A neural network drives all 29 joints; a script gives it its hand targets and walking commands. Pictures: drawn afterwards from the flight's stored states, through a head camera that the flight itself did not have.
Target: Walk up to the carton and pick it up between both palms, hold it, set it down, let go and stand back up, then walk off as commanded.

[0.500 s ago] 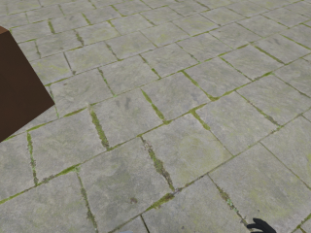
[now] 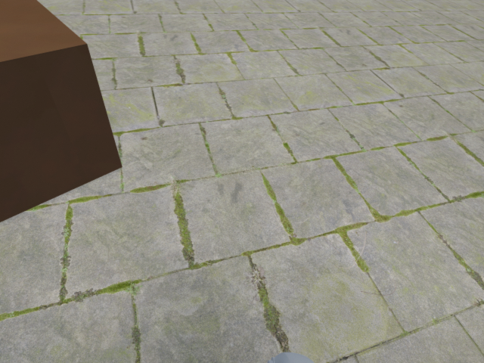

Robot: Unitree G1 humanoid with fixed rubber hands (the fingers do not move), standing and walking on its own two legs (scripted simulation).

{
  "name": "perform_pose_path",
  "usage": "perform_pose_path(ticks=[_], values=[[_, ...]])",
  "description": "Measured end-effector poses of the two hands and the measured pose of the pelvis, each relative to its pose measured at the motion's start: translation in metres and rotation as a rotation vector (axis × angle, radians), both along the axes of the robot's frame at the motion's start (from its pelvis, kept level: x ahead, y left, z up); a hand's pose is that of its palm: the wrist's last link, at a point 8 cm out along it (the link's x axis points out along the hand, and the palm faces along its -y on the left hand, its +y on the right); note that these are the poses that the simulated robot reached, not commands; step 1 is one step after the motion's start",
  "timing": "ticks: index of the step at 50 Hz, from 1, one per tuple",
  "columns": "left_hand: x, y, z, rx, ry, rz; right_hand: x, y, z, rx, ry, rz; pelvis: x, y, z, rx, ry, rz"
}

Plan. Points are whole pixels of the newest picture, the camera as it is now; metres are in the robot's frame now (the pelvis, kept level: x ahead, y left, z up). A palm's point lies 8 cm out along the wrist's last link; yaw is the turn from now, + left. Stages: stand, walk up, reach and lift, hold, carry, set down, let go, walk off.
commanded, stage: walk up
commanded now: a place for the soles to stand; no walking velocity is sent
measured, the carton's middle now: out of the picture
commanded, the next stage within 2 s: none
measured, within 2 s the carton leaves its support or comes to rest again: neither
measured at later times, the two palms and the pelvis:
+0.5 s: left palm out of the picture +0.13 +0.31 -0.10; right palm (331, 234) +0.41 -0.22 -0.09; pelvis +0.18 +0.00 -0.02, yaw +19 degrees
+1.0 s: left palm (58, 288) +0.28 +0.32 -0.07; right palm (318, 210) +0.50 -0.22 -0.12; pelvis +0.31 +0.00 -0.02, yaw +25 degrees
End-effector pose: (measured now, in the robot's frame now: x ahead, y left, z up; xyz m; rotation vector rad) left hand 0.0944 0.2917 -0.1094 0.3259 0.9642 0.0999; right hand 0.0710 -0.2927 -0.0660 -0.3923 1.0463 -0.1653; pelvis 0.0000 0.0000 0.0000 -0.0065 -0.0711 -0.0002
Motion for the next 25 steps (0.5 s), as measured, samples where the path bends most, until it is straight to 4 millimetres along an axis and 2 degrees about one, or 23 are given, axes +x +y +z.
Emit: perform_pose_path(ticks=[4, 6, 8, 12, 16, 20, 25], values=[[0.031, -0.005, -0.001, 0.049, 0.016, 0.016, 0.023, -0.008, -0.023, 0.031, 0.06, -0.006, 0.036, -0.01, -0.009, 0.032, 0.009, 0.007], [0.048, -0.007, 0.002, 0.077, 0.013, 0.034, 0.041, -0.012, -0.036, 0.055, 0.087, -0.002, 0.055, -0.016, -0.014, 0.032, 0.029, 0.018], [0.055, -0.006, 0.011, 0.105, 0.0, 0.076, 0.066, -0.008, -0.041, 0.078, 0.109, 0.031, 0.071, -0.021, -0.012, 0.022, 0.042, 0.06], [0.05, 0.001, 0.031, 0.163, -0.006, 0.189, 0.132, -0.002, -0.039, 0.082, 0.105, 0.153, 0.099, -0.024, -0.003, 0.031, 0.043, 0.161], [0.034, 0.004, 0.037, 0.19, 0.055, 0.25, 0.21, 0.012, -0.033, 0.097, 0.003, 0.228, 0.125, -0.022, -0.001, 0.021, 0.033, 0.202], [0.026, 0.008, 0.031, 0.181, 0.083, 0.315, 0.277, 0.04, -0.029, 0.118, -0.065, 0.318, 0.148, -0.017, -0.006, -0.011, 0.013, 0.259], [0.033, 0.014, 0.01, 0.132, 0.078, 0.392, 0.339, 0.075, -0.025, 0.11, -0.088, 0.429, 0.18, -0.004, -0.016, -0.059, 0.011, 0.336]])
